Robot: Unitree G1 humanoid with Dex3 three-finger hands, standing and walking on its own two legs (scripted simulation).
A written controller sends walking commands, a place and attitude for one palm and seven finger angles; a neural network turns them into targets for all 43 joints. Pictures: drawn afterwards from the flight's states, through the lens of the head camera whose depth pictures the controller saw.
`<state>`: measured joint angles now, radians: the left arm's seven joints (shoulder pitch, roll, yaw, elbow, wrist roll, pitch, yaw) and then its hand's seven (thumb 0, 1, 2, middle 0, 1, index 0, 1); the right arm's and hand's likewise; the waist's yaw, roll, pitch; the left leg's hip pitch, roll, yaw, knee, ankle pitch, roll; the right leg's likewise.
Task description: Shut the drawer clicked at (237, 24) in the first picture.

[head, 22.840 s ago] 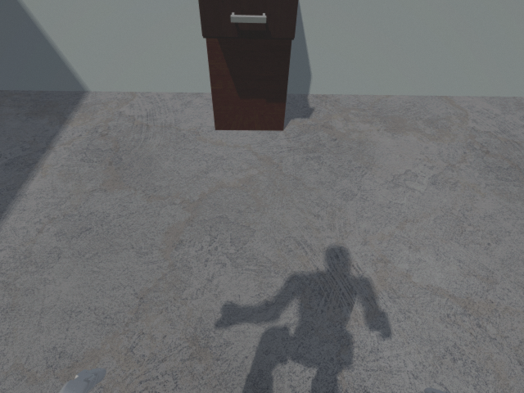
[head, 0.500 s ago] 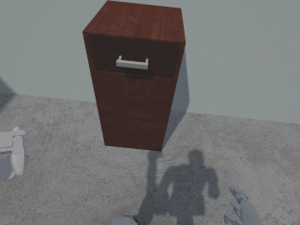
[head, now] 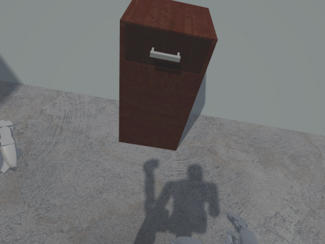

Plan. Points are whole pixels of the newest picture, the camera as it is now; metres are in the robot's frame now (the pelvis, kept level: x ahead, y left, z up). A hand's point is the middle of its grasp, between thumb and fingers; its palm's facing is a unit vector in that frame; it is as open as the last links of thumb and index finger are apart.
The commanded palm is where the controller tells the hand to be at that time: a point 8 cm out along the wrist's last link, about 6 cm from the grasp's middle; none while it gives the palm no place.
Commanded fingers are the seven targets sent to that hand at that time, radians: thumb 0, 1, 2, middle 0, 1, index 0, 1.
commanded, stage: stop stepping back and stand still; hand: left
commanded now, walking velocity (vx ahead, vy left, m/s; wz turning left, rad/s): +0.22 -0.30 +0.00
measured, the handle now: (165, 54) +0.90 +0.02 +0.03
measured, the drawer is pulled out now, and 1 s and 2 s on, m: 0.00 0.00 0.00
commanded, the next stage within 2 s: let the arm hang, fingers relaxed in 0.62 s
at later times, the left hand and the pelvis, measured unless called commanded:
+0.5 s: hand (23, 173) +0.17 +0.24 +0.19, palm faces +0.30 -0.84 -0.45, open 3.3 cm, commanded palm +0.12 +0.29 +0.19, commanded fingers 0.00 0.90 0.90 -1.40 -1.60 -1.40 -1.60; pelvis -0.04 +0.02 +0.01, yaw -5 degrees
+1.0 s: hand out of the picture +0.08 +0.17 -0.14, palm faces -0.06 -0.97 -0.23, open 3.1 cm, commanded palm none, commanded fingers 0.00 0.90 0.90 -0.80 -0.95 -0.80 -0.95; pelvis -0.04 +0.00 -0.01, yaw -1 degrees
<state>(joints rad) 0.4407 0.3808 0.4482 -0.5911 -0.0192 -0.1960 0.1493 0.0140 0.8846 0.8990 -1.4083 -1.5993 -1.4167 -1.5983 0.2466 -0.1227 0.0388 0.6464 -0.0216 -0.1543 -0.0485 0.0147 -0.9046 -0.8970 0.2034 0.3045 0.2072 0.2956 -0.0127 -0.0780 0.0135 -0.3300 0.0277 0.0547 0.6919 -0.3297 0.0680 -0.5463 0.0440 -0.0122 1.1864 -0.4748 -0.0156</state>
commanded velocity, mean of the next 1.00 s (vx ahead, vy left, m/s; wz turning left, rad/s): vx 0.05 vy -0.06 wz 0.00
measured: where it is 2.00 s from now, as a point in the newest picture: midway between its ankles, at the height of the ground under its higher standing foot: outside the picture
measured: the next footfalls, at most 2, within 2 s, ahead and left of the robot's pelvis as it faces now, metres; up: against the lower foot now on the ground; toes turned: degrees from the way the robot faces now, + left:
right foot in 0.48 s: -0.05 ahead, -0.05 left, +0.00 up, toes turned -8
right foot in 0.92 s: +0.03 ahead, -0.11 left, +0.00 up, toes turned +0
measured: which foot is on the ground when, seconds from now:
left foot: down 0.00-1.00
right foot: up 0.00-0.46, down 0.48-0.76, up 0.78-0.90, down 0.92-1.00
